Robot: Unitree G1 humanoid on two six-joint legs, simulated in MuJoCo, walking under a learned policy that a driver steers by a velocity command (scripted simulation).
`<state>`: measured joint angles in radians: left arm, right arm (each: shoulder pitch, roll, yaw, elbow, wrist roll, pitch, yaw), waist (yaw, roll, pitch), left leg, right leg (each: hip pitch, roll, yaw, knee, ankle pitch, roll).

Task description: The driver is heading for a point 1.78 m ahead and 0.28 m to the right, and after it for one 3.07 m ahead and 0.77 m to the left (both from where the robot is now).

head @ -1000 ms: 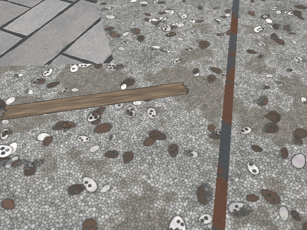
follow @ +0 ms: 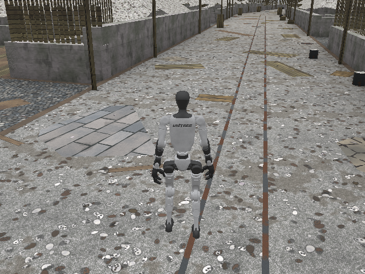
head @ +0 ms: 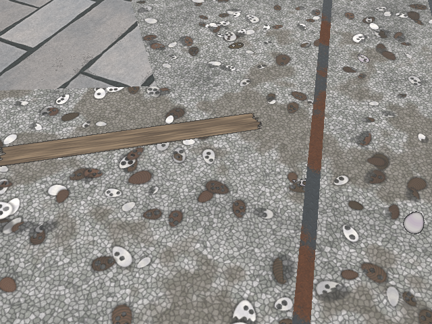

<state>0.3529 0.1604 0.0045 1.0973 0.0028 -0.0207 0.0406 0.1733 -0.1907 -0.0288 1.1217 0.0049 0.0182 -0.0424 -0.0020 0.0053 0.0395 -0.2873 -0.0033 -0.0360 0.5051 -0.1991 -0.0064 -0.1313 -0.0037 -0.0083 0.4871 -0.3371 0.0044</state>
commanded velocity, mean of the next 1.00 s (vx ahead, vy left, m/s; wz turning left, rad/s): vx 0.00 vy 0.00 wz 0.00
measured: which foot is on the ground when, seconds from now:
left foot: down 0.00-1.00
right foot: down 0.00-1.00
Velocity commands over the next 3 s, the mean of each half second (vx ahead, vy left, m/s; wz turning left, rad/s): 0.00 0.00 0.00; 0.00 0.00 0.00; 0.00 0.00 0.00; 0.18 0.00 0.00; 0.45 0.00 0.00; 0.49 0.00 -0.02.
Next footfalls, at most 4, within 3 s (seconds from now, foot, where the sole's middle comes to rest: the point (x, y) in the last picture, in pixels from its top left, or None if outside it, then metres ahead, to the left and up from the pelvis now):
2.40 right None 0.49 -0.12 -0.77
2.96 left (190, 238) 0.80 0.12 -0.77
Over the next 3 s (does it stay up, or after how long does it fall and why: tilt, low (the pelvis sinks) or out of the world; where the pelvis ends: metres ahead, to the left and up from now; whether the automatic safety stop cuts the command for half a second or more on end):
stays up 0.65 0.02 -0.01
